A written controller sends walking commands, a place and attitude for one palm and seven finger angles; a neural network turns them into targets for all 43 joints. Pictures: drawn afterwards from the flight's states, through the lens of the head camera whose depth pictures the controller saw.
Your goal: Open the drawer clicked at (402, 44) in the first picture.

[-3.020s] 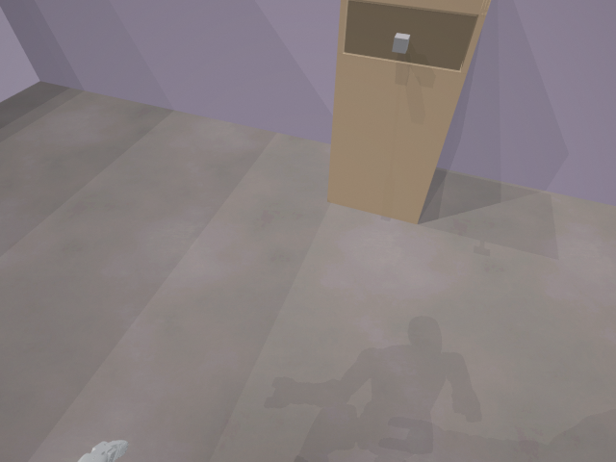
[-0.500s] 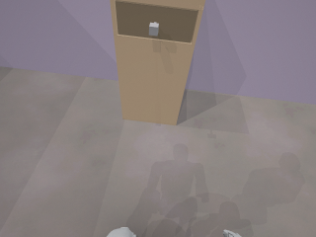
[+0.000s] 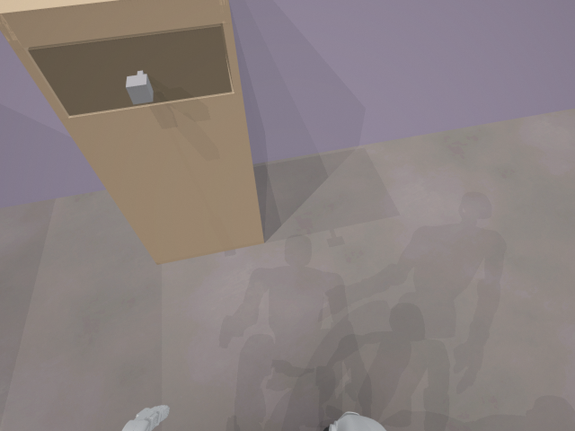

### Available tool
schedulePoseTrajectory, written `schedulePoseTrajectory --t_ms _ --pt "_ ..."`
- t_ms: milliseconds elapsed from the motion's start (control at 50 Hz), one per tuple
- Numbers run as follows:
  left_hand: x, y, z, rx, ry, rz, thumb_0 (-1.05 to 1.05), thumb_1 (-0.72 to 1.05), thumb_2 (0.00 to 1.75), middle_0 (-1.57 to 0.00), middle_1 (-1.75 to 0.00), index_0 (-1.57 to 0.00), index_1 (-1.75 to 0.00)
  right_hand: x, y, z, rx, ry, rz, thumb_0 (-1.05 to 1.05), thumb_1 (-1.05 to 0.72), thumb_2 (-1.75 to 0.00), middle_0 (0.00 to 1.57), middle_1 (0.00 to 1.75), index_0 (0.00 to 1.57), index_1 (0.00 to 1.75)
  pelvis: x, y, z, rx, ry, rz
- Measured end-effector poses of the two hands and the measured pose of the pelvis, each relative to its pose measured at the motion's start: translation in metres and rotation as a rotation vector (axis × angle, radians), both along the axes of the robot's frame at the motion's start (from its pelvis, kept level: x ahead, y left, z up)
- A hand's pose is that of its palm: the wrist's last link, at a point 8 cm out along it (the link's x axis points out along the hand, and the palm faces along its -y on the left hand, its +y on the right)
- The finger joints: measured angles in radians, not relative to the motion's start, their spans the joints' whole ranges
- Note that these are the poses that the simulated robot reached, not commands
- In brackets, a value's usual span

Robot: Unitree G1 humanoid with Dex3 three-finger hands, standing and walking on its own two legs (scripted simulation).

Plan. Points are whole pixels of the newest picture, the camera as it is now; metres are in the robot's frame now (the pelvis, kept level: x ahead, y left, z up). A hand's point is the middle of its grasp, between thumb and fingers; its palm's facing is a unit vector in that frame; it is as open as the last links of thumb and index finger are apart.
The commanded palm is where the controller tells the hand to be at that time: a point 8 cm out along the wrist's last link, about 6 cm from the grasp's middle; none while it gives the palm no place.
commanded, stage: turn to face it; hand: left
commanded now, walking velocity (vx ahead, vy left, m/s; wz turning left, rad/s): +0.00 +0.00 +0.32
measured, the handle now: (140, 83) +0.78 +0.33 +0.05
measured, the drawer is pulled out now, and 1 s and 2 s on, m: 0.00 0.00 0.00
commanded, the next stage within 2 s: take the last steps up to it in 0.38 s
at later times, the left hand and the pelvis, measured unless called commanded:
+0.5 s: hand out of the picture +0.05 +0.22 -0.16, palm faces +0.20 -0.96 -0.19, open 7.3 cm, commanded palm none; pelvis +0.04 +0.03 +0.02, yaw +8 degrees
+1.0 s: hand out of the picture +0.01 +0.12 -0.14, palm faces +0.30 -0.95 -0.14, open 7.3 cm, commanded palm none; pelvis +0.10 +0.00 +0.03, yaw +12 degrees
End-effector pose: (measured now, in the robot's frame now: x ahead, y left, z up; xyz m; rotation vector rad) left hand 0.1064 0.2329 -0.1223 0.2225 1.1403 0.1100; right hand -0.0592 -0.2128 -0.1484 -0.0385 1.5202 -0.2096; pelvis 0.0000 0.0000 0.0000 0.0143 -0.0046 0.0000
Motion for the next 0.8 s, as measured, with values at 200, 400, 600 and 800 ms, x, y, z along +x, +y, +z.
schedulePoseTrajectory --t_ms 200,400,600,800 --pt "0.019 -0.023 0.01 -0.047 -0.039 0.067 -0.01 0.93 0.9 -0.2 -0.3 -0.21 -0.3 0.088 -0.006 0.014 -0.01 -0.116 0.076 0.0 -0.91 -0.9 0.2 0.3 0.2 0.3 0.029 -0.005 0.016 -0.02 -0.012 0.054" --pt "-0.03 0.022 -0.017 -0.085 0.058 0.226 -0.01 0.93 0.9 -0.2 -0.3 -0.21 -0.3 0.138 0.009 0.033 -0.096 -0.185 0.203 0.01 -0.92 -0.9 0.2 0.3 0.2 0.3 0.039 0.022 0.012 -0.043 -0.02 0.112" --pt "-0.092 0.039 0.002 -0.036 0.238 0.276 0.0 0.92 0.9 -0.2 -0.3 -0.2 -0.3 0.153 0.017 0.041 -0.084 -0.178 0.255 0.01 -0.92 -0.9 0.2 0.3 0.2 0.3 0.041 0.028 0.028 -0.038 -0.001 0.146" --pt "-0.08 -0.005 0.004 -0.033 0.179 0.287 0.01 0.91 0.9 -0.2 -0.3 -0.2 -0.3 0.144 -0.01 0.012 -0.005 -0.117 0.233 0.0 -0.91 -0.9 0.2 0.3 0.2 0.3 0.061 -0.001 0.017 -0.006 -0.031 0.179"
